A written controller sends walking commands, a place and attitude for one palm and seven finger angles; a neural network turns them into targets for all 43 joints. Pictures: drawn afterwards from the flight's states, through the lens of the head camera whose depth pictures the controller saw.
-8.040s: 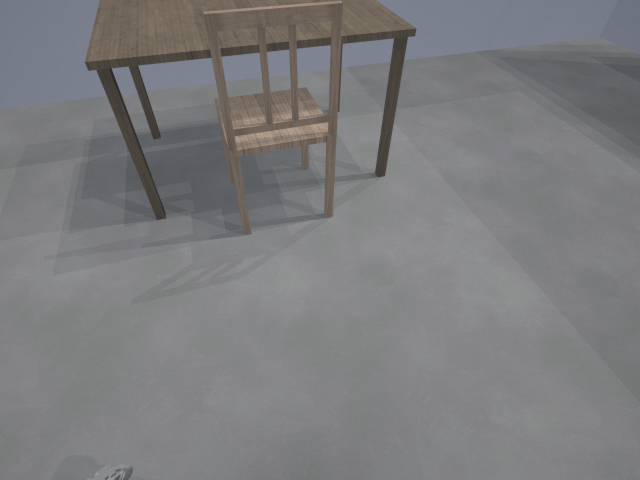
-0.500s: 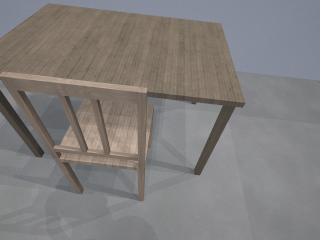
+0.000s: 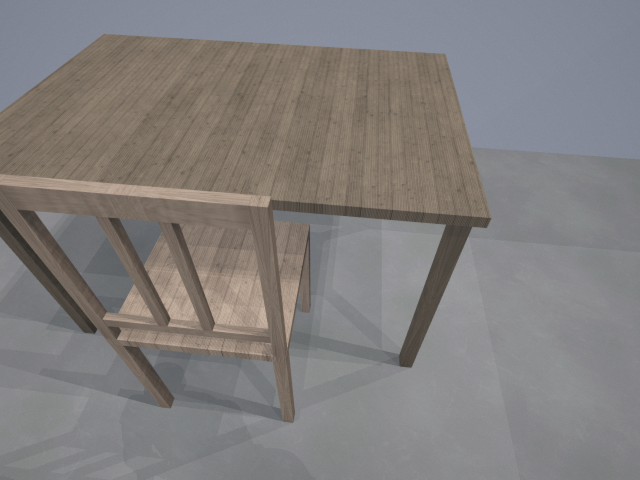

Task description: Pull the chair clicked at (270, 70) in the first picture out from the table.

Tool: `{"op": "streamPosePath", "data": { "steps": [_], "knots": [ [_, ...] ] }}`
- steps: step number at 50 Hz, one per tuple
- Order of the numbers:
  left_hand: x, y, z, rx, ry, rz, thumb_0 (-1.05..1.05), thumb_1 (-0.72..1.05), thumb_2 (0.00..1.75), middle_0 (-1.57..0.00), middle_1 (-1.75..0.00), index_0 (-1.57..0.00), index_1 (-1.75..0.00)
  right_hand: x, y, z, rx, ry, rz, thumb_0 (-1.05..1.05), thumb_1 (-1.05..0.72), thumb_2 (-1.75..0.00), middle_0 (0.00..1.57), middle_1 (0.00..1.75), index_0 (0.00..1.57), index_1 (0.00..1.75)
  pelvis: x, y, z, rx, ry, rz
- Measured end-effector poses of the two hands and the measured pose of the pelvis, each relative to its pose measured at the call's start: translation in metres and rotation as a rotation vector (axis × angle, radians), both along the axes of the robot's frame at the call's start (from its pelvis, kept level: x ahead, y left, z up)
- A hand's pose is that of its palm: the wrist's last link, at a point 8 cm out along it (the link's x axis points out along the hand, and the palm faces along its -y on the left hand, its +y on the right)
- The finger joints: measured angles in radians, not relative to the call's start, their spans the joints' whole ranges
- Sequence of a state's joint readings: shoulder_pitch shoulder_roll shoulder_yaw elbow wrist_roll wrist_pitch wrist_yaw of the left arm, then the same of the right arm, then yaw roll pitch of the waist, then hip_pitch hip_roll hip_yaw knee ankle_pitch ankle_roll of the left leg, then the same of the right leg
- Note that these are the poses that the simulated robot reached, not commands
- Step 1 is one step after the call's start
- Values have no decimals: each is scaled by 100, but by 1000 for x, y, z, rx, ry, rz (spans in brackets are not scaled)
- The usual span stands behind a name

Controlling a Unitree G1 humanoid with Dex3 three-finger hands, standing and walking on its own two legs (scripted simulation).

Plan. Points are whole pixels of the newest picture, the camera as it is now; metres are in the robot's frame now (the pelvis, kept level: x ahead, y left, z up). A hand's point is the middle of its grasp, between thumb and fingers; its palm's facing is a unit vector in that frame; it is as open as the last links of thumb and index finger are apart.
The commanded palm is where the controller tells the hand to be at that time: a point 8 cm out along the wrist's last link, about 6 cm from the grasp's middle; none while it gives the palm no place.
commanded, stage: come to a stop and stand still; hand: left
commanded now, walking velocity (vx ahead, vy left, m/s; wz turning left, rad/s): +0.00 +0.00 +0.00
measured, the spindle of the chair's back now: (139, 276) +0.46 +0.36 -0.09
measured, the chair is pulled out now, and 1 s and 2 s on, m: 0.00 0.00 0.00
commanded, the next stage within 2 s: look again from close up in 0.16 s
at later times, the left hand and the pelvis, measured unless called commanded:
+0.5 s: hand out of the picture -0.01 +0.20 -0.18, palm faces +0.04 -0.98 -0.22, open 7.4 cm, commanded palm none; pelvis +0.00 +0.02 -0.01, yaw +0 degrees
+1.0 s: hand out of the picture -0.04 +0.23 -0.18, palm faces -0.01 -0.98 -0.19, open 7.4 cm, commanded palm none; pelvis -0.04 +0.06 +0.00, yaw -2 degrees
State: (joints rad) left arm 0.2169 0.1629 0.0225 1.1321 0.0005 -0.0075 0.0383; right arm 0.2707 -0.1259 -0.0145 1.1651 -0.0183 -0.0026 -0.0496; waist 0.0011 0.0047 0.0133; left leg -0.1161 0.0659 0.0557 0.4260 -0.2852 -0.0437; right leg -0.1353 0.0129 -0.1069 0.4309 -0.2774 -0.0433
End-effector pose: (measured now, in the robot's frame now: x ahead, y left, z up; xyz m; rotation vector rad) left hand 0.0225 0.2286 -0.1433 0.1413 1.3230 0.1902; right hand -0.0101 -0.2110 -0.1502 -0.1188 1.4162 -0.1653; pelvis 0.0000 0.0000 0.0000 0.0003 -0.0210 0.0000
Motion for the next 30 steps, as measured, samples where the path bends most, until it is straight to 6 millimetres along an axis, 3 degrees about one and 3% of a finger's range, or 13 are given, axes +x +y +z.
{"op": "streamPosePath", "data": {
  "steps": [9, 15, 21, 30],
  "knots": [
    [-41, -12, 0, -31, 114, 14, 1, 93, 90, -20, -30, -20, -30, 8, -4, 2, -4, -4, 9, 1, -93, -90, 20, 30, 19, 30, 2, 2, 2, 3, -1, -7],
    [-56, -18, -1, -50, 139, 1, 1, 91, 90, -20, -30, -20, -30, 3, -2, 2, 4, 4, 14, 1, -92, -90, 20, 30, 19, 30, 0, 3, 1, 4, 4, -6],
    [-50, -1, -1, -14, 87, -9, 1, 91, 90, -21, -30, -20, -30, 10, -6, -2, -14, -50, 12, 1, -92, -90, 20, 30, 20, 30, -4, 11, -5, -8, 20, 0],
    [-21, 32, -4, 18, -31, -33, 1, 91, 90, -20, -30, -20, -30, 27, 5, 4, -44, -152, 23, 0, -91, -90, 20, 30, 19, 30, -11, 28, -7, -4, -14, -15]
  ]
}}
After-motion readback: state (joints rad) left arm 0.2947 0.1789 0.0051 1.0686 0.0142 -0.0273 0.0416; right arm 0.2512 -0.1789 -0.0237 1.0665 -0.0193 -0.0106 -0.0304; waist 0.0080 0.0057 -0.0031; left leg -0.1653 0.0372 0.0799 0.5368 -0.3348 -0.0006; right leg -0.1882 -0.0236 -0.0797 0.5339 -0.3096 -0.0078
